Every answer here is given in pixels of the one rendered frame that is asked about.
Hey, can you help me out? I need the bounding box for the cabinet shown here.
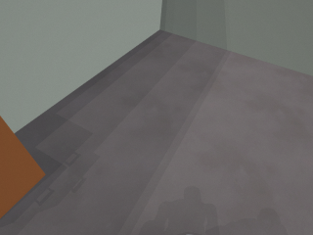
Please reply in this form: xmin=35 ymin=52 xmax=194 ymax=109
xmin=0 ymin=116 xmax=46 ymax=218

